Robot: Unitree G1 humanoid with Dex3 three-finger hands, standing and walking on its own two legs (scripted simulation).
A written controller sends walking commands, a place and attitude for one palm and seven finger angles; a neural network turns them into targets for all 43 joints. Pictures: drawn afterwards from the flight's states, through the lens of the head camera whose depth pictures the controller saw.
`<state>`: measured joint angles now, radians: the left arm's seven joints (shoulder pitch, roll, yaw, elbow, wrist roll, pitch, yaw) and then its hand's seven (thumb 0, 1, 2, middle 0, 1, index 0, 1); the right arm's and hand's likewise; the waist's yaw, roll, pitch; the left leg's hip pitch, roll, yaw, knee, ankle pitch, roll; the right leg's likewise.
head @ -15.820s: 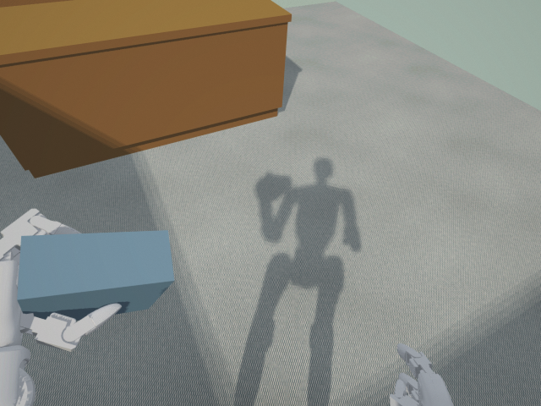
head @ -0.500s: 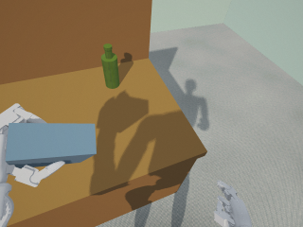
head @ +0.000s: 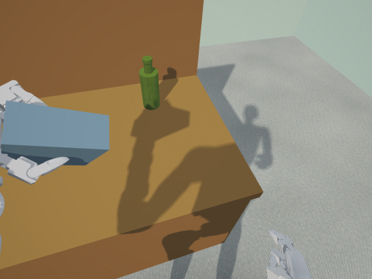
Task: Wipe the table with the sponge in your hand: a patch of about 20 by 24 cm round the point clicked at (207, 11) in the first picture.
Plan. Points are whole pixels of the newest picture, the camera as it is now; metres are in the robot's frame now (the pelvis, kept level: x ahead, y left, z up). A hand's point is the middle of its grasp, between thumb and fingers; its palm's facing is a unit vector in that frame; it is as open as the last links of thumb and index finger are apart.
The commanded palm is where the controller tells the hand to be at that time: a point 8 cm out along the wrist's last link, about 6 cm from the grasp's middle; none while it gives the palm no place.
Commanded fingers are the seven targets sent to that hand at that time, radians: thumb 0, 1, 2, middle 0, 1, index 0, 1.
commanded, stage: turn the palm down, sponge in hand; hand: left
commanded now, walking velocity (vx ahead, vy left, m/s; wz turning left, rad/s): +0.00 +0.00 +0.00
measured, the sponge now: (69, 141) +0.29 +0.24 +0.17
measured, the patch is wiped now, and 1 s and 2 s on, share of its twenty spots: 0.00 0.00 0.00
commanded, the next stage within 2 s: none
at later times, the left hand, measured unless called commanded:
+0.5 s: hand (62, 182) +0.23 +0.24 +0.14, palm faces +0.29 -0.57 -0.77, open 10.0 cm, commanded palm +0.18 +0.26 +0.17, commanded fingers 0.00 0.10 1.30 -1.20 -1.60 -1.20 -1.60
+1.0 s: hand (76, 191) +0.23 +0.23 +0.10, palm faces +0.13 -0.37 -0.92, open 10.0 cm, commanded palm +0.20 +0.25 +0.16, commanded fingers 0.00 0.10 1.30 -1.20 -1.60 -1.20 -1.60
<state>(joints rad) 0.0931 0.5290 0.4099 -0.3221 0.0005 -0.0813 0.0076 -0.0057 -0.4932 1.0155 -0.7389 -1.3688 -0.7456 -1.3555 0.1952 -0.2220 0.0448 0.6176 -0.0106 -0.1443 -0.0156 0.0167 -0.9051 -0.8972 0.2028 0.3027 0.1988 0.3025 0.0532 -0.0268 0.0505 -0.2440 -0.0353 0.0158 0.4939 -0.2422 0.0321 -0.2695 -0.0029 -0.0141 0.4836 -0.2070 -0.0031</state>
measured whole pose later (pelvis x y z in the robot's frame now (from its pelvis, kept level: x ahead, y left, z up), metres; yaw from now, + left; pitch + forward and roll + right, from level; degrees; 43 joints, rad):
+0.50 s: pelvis -0.01 -0.06 -0.01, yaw +2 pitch -1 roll +1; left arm 0.18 0.55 0.28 -0.16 0.22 0.06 0.01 -0.01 -0.49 1.02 -0.74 -1.37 -0.74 -1.35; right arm 0.14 -0.26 0.02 0.65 0.01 -0.09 -0.09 0.02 -0.91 -0.90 0.20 0.30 0.20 0.30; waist 0.06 0.09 0.00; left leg -0.31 0.01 -0.05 0.60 -0.28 -0.01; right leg -0.33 0.04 -0.08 0.61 -0.27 -0.07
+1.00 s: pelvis +0.02 -0.05 -0.01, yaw +0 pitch +2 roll +1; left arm 0.38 0.56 0.22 -0.31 0.46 0.06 0.05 0.00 -0.49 1.02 -0.74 -1.36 -0.74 -1.35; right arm 0.16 -0.28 -0.02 0.59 0.03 -0.04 -0.12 0.02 -0.91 -0.90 0.20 0.30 0.20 0.30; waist 0.08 0.08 -0.02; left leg -0.34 0.02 -0.02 0.64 -0.34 -0.03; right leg -0.38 0.05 -0.05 0.66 -0.32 -0.08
